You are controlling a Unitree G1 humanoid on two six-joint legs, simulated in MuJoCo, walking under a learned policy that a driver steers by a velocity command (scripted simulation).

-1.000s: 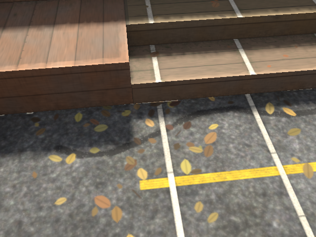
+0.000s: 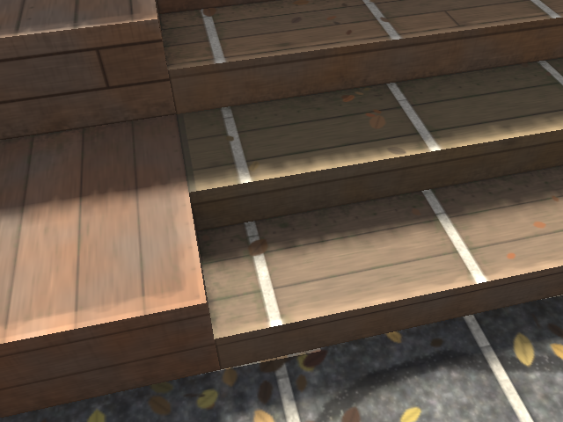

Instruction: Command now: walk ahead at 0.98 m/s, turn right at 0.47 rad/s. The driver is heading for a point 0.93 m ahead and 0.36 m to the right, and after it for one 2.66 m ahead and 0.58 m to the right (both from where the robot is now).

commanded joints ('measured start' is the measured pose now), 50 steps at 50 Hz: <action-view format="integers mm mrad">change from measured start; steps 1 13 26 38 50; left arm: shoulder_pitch -69 430 333 -150 288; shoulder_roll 27 195 48 -77 164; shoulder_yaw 4 101 39 -62 38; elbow -63 -33 -53 -485 32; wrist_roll -1 33 -40 -12 2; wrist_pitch -12 6 57 73 91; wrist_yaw -19 -27 -1 -23 5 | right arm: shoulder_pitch -75 -217 -509 -296 -379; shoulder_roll -112 -157 -44 -79 76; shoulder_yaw -6 22 38 -31 123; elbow -89 -327 -562 -247 -638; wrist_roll -4 26 -2 -22 66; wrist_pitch -35 -94 -19 13 2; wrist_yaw -23 -5 -52 -73 1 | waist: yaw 23 227 52 140 14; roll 12 -166 -17 202 39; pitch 159 -283 -3 227 -79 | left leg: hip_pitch -226 -928 -594 -196 -1464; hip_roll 228 50 41 302 217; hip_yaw -12 -284 -96 26 -142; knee -220 1393 510 -39 2038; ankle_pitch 293 -129 -273 1020 -569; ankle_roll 56 40 -43 -43 -13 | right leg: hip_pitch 124 1357 847 -117 1066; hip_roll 27 -108 187 50 -256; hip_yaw -54 822 336 -157 162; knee -189 -806 -547 509 -702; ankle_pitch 246 -747 513 -610 31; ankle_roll -9 -362 -111 101 -140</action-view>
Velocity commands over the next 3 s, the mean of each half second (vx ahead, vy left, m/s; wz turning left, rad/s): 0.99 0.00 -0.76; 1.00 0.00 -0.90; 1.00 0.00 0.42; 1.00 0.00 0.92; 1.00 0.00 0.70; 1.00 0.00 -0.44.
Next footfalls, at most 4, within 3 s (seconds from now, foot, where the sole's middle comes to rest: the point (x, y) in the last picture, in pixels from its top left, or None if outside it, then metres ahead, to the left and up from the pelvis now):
0.20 right None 0.41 -0.10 -0.77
0.60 left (257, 398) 0.61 0.07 -0.77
0.90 right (402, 366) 0.68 -0.30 -0.78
1.16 left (411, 217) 1.04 -0.38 -0.62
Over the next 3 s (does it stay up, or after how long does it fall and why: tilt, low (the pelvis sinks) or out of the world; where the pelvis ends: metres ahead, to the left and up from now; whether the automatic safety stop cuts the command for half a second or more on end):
stays up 2.24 -0.40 0.64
